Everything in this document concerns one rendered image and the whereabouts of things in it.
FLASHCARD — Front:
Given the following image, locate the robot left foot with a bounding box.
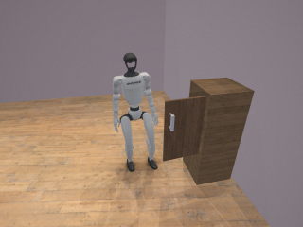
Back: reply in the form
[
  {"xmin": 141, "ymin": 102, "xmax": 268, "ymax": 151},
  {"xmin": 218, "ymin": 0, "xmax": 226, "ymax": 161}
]
[{"xmin": 148, "ymin": 157, "xmax": 158, "ymax": 170}]

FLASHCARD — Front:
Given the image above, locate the handle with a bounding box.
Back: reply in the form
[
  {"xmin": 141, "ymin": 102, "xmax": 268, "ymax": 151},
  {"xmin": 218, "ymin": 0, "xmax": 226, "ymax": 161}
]
[{"xmin": 169, "ymin": 113, "xmax": 175, "ymax": 131}]

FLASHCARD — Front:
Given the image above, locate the left robot hand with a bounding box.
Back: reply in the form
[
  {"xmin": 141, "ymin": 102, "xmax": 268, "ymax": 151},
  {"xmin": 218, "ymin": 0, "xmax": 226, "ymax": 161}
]
[{"xmin": 151, "ymin": 112, "xmax": 159, "ymax": 127}]

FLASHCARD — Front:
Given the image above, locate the robot right foot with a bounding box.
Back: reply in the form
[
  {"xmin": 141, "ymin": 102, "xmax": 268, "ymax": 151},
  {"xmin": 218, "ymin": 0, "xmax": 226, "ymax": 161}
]
[{"xmin": 127, "ymin": 159, "xmax": 135, "ymax": 172}]

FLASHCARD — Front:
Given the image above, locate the robot right forearm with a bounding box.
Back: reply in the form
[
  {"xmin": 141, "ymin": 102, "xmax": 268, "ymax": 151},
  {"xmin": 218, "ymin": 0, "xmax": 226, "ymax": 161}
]
[{"xmin": 112, "ymin": 95, "xmax": 119, "ymax": 118}]

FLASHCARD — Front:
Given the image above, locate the robot left forearm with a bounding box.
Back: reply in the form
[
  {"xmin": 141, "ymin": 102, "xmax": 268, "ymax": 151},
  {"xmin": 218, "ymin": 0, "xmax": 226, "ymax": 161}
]
[{"xmin": 147, "ymin": 94, "xmax": 156, "ymax": 113}]

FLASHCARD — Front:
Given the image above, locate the robot foot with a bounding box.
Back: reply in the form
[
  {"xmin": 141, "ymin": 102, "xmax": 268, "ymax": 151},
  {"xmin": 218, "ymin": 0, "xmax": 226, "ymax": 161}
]
[
  {"xmin": 148, "ymin": 157, "xmax": 158, "ymax": 170},
  {"xmin": 127, "ymin": 159, "xmax": 135, "ymax": 172}
]

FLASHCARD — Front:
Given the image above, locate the robot left upper arm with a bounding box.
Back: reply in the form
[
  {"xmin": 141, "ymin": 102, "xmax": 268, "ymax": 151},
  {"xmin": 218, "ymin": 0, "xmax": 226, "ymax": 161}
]
[{"xmin": 141, "ymin": 72, "xmax": 152, "ymax": 96}]

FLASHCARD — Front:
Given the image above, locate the right robot hand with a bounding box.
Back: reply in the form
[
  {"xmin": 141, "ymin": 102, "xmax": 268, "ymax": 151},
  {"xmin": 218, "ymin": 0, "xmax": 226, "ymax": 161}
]
[{"xmin": 113, "ymin": 118, "xmax": 120, "ymax": 132}]

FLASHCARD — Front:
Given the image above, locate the cupboard door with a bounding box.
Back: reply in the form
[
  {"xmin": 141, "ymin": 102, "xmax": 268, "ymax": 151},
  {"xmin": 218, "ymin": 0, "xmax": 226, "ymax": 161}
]
[{"xmin": 163, "ymin": 96, "xmax": 207, "ymax": 162}]

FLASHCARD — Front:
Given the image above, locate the robot right upper arm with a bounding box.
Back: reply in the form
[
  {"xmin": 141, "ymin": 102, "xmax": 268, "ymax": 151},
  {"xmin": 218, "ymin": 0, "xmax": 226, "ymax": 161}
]
[{"xmin": 113, "ymin": 76, "xmax": 122, "ymax": 101}]

